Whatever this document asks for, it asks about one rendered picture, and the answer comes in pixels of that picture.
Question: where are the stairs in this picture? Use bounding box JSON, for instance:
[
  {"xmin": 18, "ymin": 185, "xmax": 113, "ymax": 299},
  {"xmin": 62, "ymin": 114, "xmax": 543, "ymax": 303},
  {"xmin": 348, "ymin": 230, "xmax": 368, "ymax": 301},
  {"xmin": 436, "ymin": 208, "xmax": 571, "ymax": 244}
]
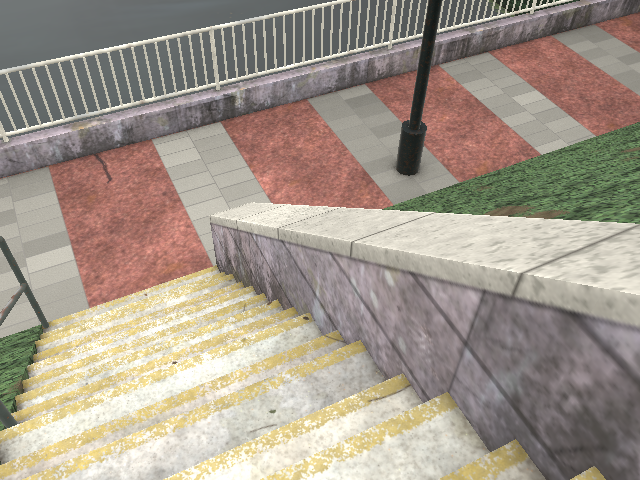
[{"xmin": 0, "ymin": 265, "xmax": 606, "ymax": 480}]

